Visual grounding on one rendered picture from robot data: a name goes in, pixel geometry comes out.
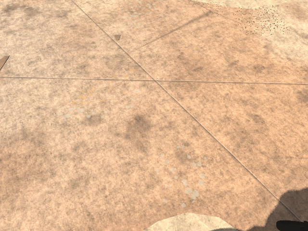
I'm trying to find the robot right hand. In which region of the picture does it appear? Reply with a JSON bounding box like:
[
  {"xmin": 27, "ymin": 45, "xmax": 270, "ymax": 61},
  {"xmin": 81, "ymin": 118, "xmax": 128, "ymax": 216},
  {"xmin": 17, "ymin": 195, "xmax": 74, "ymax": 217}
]
[{"xmin": 276, "ymin": 220, "xmax": 308, "ymax": 231}]

